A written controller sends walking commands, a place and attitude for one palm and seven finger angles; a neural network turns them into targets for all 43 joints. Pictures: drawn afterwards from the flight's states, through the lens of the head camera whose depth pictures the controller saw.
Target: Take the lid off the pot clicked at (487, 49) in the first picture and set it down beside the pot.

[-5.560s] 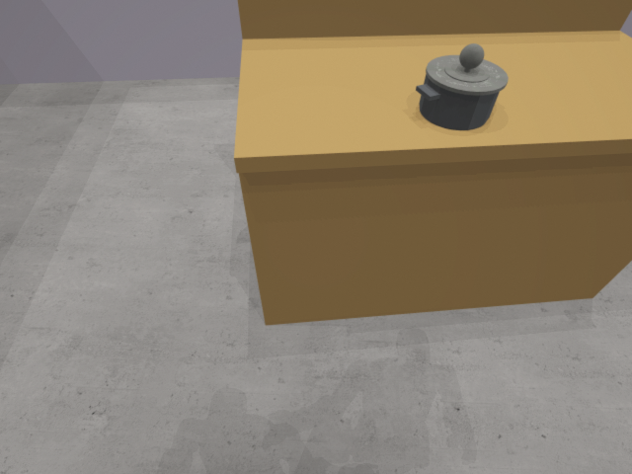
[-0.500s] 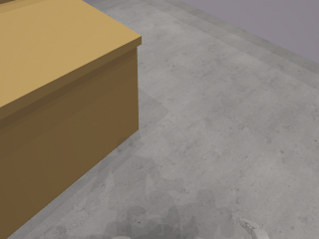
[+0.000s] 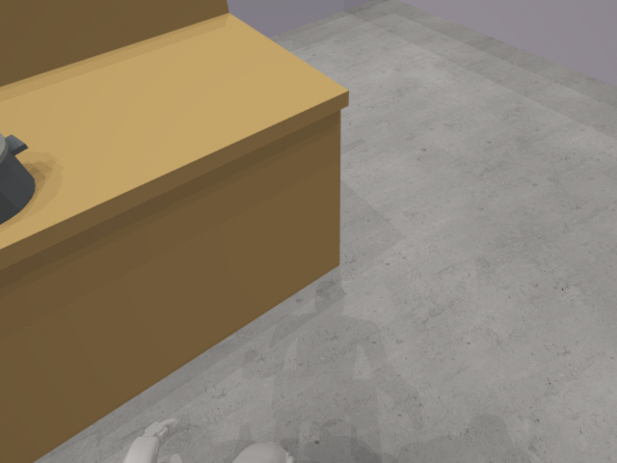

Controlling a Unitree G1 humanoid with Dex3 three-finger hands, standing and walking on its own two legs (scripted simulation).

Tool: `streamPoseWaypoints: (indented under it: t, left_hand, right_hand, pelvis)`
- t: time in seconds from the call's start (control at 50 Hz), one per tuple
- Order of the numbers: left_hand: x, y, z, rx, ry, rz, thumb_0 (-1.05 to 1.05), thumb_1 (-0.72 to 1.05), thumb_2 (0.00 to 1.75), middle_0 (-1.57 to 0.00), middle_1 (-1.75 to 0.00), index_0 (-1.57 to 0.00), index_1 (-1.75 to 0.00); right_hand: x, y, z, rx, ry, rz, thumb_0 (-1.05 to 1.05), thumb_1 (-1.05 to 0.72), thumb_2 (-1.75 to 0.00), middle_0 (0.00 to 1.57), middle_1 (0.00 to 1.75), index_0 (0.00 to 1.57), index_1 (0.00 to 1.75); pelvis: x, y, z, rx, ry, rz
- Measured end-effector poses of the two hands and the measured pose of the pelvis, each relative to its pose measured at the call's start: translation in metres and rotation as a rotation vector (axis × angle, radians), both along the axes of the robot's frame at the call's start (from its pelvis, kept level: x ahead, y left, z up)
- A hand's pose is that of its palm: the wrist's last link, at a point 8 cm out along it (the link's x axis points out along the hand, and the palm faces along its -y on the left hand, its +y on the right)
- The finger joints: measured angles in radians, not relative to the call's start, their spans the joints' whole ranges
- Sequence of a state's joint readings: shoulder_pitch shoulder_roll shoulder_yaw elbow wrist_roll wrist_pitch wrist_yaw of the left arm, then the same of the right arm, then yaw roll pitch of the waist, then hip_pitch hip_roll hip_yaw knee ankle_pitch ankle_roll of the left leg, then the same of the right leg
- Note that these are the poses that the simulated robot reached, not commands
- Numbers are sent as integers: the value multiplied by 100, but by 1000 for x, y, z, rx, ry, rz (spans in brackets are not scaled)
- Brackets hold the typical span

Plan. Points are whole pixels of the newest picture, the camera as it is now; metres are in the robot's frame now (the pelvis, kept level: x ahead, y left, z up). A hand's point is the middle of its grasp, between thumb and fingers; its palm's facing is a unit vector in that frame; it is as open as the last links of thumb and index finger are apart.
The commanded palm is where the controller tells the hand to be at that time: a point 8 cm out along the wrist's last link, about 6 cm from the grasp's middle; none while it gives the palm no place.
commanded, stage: turn to face it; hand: left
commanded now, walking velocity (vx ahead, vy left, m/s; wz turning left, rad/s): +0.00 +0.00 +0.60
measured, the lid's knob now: out of the picture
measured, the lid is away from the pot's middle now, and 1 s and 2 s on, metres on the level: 0.00 0.00 0.00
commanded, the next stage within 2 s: take the last steps up to it in 0.88 s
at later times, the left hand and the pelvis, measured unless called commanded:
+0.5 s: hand out of the picture -0.01 +0.29 -0.17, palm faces +0.34 -0.90 -0.28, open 7.4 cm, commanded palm none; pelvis +0.00 +0.05 +0.00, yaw +18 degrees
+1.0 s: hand out of the picture -0.03 +0.21 -0.14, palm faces +0.53 -0.81 -0.27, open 7.3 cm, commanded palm none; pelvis +0.01 +0.00 +0.01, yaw +31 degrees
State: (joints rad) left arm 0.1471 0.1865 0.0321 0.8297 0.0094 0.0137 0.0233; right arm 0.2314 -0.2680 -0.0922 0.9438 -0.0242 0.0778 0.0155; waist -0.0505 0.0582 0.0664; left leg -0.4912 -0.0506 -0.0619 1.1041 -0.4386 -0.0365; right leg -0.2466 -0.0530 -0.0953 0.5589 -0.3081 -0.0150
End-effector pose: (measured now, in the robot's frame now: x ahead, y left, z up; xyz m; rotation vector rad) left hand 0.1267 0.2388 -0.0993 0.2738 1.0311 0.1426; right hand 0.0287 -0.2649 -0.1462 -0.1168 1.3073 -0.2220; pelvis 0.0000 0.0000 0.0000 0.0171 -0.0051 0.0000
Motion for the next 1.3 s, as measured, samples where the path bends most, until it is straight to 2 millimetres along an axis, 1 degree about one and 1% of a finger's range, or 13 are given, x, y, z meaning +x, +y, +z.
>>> streamPoseWaypoints:
  t: [0.16, 0.24, 0.3, 0.38, 0.46, 0.58, 0.7, 0.78, 0.94, 1.06, 1.2, 1.24, 1.3]
  left_hand:
    - [-63, 11, -11, -31, 94, 138, 1, 91, 90, -21, -30, -21, -30]
    - [-104, 33, -25, -48, 157, 229, 1, 91, 90, -21, -30, -21, -30]
    - [-135, 56, -43, -62, 200, 305, 1, 90, 90, -21, -30, -21, -30]
    - [-163, 79, -51, -54, 262, 379, 1, 91, 90, -20, -30, -21, -30]
    - [-166, 89, -40, -53, 233, 423, 1, 91, 90, -20, -30, -20, -30]
    - [-154, 88, -24, -43, 153, 457, 1, 91, 90, -20, -30, -20, -30]
    - [-134, 70, -14, -20, 79, 478, 1, 91, 90, -20, -30, -20, -30]
    - [-133, 49, -10, 5, 43, 494, 1, 91, 90, -20, -30, -20, -30]
    - [-171, 12, -5, -34, 101, 595, 1, 91, 90, -21, -30, -21, -30]
    - [-214, -3, -16, -88, 170, 671, 1, 91, 90, -21, -30, -21, -30]
    - [-280, -2, -44, -168, 282, 776, 1, 91, 90, -21, -30, -21, -30]
    - [-287, 1, -45, -181, 319, 778, 1, 91, 90, -20, -30, -20, -30]
    - [-280, 11, -39, -190, 318, 774, 1, 91, 90, -20, -30, -20, -30]
  right_hand:
    - [46, 8, 13, -10, -14, 144, 0, -91, -90, 20, 30, 20, 30]
    - [84, 28, 20, -37, -57, 247, 1, -91, -90, 20, 30, 20, 30]
    - [114, 49, 22, -69, -121, 331, 0, -91, -90, 20, 30, 20, 30]
    - [134, 73, 32, -90, -181, 396, 0, -91, -90, 20, 30, 20, 30]
    - [137, 88, 40, -90, -170, 440, 0, -90, -90, 20, 30, 20, 30]
    - [137, 99, 34, -50, -133, 482, 0, -90, -90, 20, 30, 21, 30]
    - [137, 90, 15, -2, -92, 498, 0, -90, -90, 20, 30, 21, 30]
    - [143, 80, -2, 28, -73, 505, 0, -90, -90, 20, 30, 21, 30]
    - [152, 75, 4, 34, -20, 576, 0, -91, -90, 20, 30, 20, 30]
    - [159, 92, 12, 11, -7, 652, 0, -91, -90, 20, 30, 20, 30]
    - [167, 134, 18, -14, -99, 742, 0, -91, -90, 20, 30, 20, 30]
    - [161, 140, 22, -15, -102, 740, 0, -91, -90, 20, 30, 20, 30]
    - [146, 143, 25, -14, -62, 725, 0, -91, -90, 20, 30, 20, 30]
  pelvis:
    - [-1, 3, 5, 17, -2, 107]
    - [-3, 16, 1, 7, 5, 161]
    - [-3, 32, -10, -17, 13, 203]
    - [-5, 41, -11, -18, 12, 239]
    - [-5, 46, -1, -29, 7, 287]
    - [-3, 44, 5, -31, 1, 353]
    - [5, 29, 1, -14, -2, 410]
    - [10, 14, -6, -4, -8, 449]
    - [12, 4, 6, 19, -6, 528]
    - [5, 8, 8, 18, 4, 566]
    - [-2, 34, -4, -20, 7, 606]
    - [1, 40, -1, -15, 4, 607]
    - [10, 50, 5, -14, 3, 616]
